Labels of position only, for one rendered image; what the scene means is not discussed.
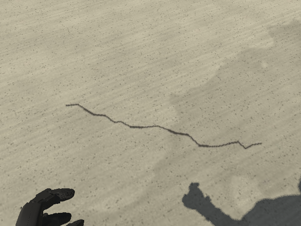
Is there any robot left hand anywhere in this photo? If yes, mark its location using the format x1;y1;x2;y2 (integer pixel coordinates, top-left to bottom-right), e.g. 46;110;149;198
15;188;85;226

